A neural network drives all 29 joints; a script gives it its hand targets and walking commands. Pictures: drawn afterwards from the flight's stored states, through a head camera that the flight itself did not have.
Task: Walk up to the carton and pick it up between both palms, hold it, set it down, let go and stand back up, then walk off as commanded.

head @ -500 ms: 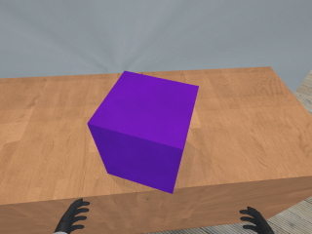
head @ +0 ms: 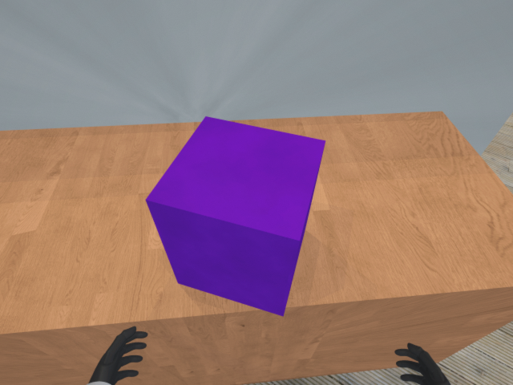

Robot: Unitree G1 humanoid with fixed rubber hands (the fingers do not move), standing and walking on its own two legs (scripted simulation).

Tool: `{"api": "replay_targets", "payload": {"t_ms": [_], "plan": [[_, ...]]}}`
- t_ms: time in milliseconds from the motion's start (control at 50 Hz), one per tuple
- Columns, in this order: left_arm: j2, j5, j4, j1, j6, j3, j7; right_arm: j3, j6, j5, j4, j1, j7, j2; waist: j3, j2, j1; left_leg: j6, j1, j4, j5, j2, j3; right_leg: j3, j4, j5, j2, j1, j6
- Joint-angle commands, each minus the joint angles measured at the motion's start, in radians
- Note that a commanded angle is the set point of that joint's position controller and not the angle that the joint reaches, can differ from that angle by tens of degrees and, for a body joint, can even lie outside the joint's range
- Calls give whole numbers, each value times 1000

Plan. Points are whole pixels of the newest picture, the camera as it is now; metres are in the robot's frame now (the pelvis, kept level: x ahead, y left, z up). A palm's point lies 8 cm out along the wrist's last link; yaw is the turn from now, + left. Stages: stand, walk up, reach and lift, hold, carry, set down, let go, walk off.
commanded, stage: stand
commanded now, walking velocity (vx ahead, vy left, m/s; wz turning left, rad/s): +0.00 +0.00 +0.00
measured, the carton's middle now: (245, 218) +0.39 +0.05 +0.03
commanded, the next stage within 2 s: walk up in 0.14 s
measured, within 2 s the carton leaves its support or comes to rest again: neither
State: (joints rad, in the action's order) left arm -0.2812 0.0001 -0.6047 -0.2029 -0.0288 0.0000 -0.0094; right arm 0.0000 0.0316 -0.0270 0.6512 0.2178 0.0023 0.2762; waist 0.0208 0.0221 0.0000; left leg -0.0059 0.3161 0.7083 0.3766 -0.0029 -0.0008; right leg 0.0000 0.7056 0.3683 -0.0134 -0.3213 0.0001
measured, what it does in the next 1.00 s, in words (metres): steps to the left: left foot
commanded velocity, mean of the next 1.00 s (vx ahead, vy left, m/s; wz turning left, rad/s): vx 0.00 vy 0.00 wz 0.00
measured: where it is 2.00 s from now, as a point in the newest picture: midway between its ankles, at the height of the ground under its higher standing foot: outside the picture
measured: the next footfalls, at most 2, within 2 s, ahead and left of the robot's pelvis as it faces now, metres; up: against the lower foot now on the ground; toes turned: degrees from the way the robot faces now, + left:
left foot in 0.64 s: +0.09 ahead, +0.17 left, +0.00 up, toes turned +2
right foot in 1.34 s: +0.09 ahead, -0.05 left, +0.00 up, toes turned +3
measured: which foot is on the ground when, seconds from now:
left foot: down 0.00-0.40, up 0.42-0.62, down 0.64-1.00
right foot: down 0.00-0.66, up 0.68-1.00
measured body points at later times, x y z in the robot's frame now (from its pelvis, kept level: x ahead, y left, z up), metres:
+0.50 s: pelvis -0.01 +0.01 +0.00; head -0.01 +0.02 +0.45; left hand +0.12 +0.28 -0.09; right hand +0.11 -0.27 -0.09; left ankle +0.00 +0.13 -0.69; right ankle +0.00 -0.13 -0.72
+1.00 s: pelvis +0.01 +0.12 +0.00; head +0.01 +0.16 +0.44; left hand +0.09 +0.39 -0.13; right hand +0.10 -0.19 -0.07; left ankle +0.05 +0.17 -0.72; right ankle +0.01 -0.05 -0.68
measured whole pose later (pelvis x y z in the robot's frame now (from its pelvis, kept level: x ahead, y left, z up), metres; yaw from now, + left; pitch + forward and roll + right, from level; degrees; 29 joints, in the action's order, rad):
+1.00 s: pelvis +0.01 +0.12 +0.00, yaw +4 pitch -3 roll -3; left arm -0.35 0.00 -0.62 -0.34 0.01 0.00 -0.01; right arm 0.01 0.07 -0.03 0.68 0.40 -0.02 0.38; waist 0.06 0.05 0.00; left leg -0.10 0.36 0.74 0.33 -0.07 0.01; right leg 0.00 0.99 0.41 -0.03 -0.38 0.00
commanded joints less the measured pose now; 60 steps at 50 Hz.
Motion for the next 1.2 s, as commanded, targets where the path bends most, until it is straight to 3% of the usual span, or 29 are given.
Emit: {"api": "replay_targets", "payload": {"t_ms": [0, 200, 240, 300, 320, 340, 360, 380, 460, 520, 560, 580, 600, 620, 640, 660, 680, 760, 820, 880, 940, 980, 1000, 1020, 1060, 1080, 1100, 1120, 1180], "plan": [[-259, 13, -34, 31, -28, -90, -4, 89, 36, 3, -14, -49, -11, 244, -114, -58, -8, -68, -45, -115, -275, 101, -85, -90, -107, -242, -89, 46, -90], [-268, 13, -27, 52, -30, -87, -9, 102, 25, 3, -13, -43, -2, 243, -89, 17, 10, -59, -10, -140, -127, 79, -87, -109, -154, -167, -113, 39, -86], [-234, 8, -25, 51, -38, -82, -1, 94, 32, 9, -11, -53, -5, 238, -36, -52, -1, -68, -19, -138, -145, 81, -94, -126, -174, -85, -93, -22, -85], [-235, 12, -24, 51, -37, -76, -2, 90, 33, -5, -3, -60, 0, 243, -36, 27, -15, -78, 25, -172, -75, 95, -120, -109, -164, -68, -86, 12, -81], [-332, 30, -33, -92, -57, -121, -11, 89, 13, -15, -33, 30, 21, 307, -65, 1, -29, -91, 163, -75, 100, 42, -115, -202, -220, 158, -128, 123, -126], [-388, 33, -64, -163, -57, -144, -15, 98, -4, -34, -33, 7, 29, 281, 11, 90, -40, -65, 312, 95, 189, -25, -32, -390, -346, 338, -226, 156, -181], [-427, 38, -47, -166, -58, -166, -19, 101, -12, -45, -42, 2, 32, 283, 43, 154, -63, -43, 419, 252, 218, -12, 0, -539, -459, 467, -372, 166, -249], [-448, 36, -40, -184, -59, -160, -28, 110, -18, -43, -67, 13, 34, 312, 70, 115, -74, -33, 458, 333, 212, 26, -71, -599, -482, 441, -424, 163, -287], [-353, 43, 5, -105, -62, -146, -26, 111, -3, -20, -70, 83, 53, 289, 31, 57, -30, -29, 309, 171, 156, 49, -35, -336, -335, -24, -310, 101, -227], [-377, 32, 19, -150, -59, -139, -22, 99, 11, -11, -80, 103, 50, 243, -23, 131, -25, -35, 222, 64, 60, 1, 39, -214, -232, -344, -275, 150, -210], [-356, 25, 36, -49, -38, -123, -6, 91, 33, 16, -22, 224, 33, 218, -104, 152, 58, -45, -42, -170, -122, -40, 70, -55, -87, -244, -168, 28, -131], [-307, 26, 33, -83, -31, -105, -11, 115, 30, 5, 3, 255, 24, 253, -111, 47, 51, -63, -147, -203, -142, -26, 7, -24, 14, -136, -138, -45, -113], [-226, 18, 52, -77, -23, -73, -5, 123, 41, 0, -3, 300, 8, 325, -117, -80, 63, -74, -166, -297, -219, 155, -277, 29, 243, 19, -53, -136, -62], [-190, 9, 58, -65, -20, -62, -13, 132, 50, -27, 4, 261, -5, 379, -49, -141, 47, -184, -177, -337, -318, 289, -539, 37, 290, 183, 11, -278, -19], [-268, 19, 27, -77, -13, -85, -19, 136, 47, -12, -5, 237, -8, 413, -46, -35, 39, -251, -156, -346, -179, 341, -632, -42, 314, 216, -13, -279, -15], [-317, 17, 16, -92, -4, -91, -17, 139, 43, -6, -30, 195, -15, 447, -38, 2, 37, -248, -78, -362, -55, 353, -606, -66, 318, 222, -54, -239, -22], [-310, 13, 19, -92, -3, -95, -16, 147, 39, -16, -24, 172, -14, 439, 87, -65, 31, -198, -6, -400, 28, 309, -552, -48, 338, 182, -72, -300, -41], [-304, 22, -27, -160, 7, -106, -6, 133, 57, -20, -24, 187, -21, 391, 149, -145, 21, -153, 38, -413, -2, 230, -475, -62, 337, 55, -45, -275, -40], [-282, 10, -13, -132, 12, -97, -4, 121, 63, -4, -29, 236, -33, 357, 71, -85, 22, -145, -25, -314, -396, 216, -354, -74, 297, 29, -30, -227, -38], [-257, 15, -32, -147, 28, -89, -3, 113, 62, 0, -19, 224, -40, 350, 17, -170, 32, -74, -85, -329, -365, 204, -358, -62, 297, 14, -34, -245, -44], [-280, 13, -27, -137, 33, -98, -12, 125, 67, 1, -35, 243, -44, 357, 32, -117, 29, -58, -92, -310, -396, 247, -396, -98, 306, 30, -40, -243, -50], [-296, 19, -32, -114, 43, -105, -5, 127, 67, 11, -36, 230, -51, 352, 35, -56, 29, -74, -90, -322, -250, 243, -442, -108, 303, 60, -28, -245, -48], [-294, 13, -34, -120, 50, -110, -7, 130, 68, 5, -46, 244, -50, 371, 30, -35, 28, -30, -71, -373, -144, 261, -468, -111, 305, 63, -36, -227, -53], [-290, 14, -32, -115, 56, -115, -7, 134, 68, -8, -27, 221, -50, 373, 32, -133, 33, -42, -64, -391, 29, 236, -463, -120, 273, 95, -23, -226, -47], [-327, 23, -56, -100, 53, -116, -6, 128, 63, 0, -31, 208, -52, 359, 108, -47, 35, -69, 2, -420, 156, 233, -489, -122, 281, 34, -34, -237, -32], [-320, 23, -52, -111, 51, -128, -5, 126, 65, -8, -17, 206, -51, 380, 155, -144, 22, -65, 60, -430, 158, 235, -477, -121, 263, 28, -43, -247, -44], [-329, 23, -43, -135, 52, -124, -3, 133, 67, -13, -20, 170, -47, 380, 109, -141, 24, -80, 61, -442, 299, 223, -499, -117, 245, 53, -44, -208, -41], [-310, 27, -51, -120, 52, -121, -3, 132, 67, -16, -29, 167, -46, 371, 161, -195, 23, -71, 79, -458, 309, 224, -487, -103, 242, 21, -50, -240, -39], [-324, 30, -69, -136, 38, -126, 6, 139, 59, -8, -31, 160, -40, 379, 87, -107, 18, -136, 45, -393, 354, 220, -492, -58, 181, 131, -44, -184, -43]]}}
